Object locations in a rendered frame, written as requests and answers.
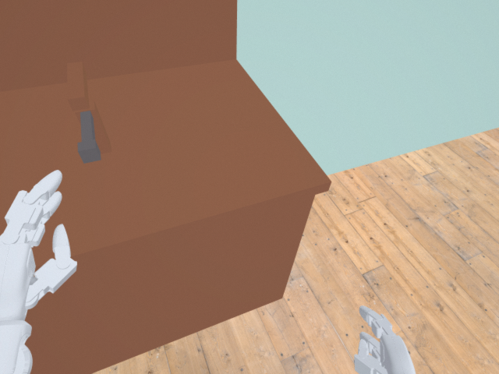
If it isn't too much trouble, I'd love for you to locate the left robot forearm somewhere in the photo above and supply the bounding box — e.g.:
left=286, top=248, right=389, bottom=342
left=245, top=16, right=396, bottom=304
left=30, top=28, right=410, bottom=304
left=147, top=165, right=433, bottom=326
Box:
left=0, top=320, right=33, bottom=374

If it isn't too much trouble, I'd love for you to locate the counter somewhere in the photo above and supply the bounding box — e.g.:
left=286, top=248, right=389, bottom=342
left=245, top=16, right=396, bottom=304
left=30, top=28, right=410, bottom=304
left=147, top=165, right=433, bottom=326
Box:
left=0, top=0, right=331, bottom=374

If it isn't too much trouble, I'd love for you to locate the tap lever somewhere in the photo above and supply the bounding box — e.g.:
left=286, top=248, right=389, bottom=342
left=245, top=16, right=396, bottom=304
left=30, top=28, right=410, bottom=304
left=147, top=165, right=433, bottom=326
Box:
left=77, top=111, right=101, bottom=164

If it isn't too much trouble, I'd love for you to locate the left robot hand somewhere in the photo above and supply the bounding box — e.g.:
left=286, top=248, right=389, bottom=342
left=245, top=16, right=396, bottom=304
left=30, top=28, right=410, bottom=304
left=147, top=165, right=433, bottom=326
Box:
left=0, top=170, right=77, bottom=321

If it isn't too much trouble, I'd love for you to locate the right robot hand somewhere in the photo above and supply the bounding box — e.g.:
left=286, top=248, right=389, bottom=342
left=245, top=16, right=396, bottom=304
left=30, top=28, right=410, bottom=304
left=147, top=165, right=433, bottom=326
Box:
left=354, top=305, right=416, bottom=374

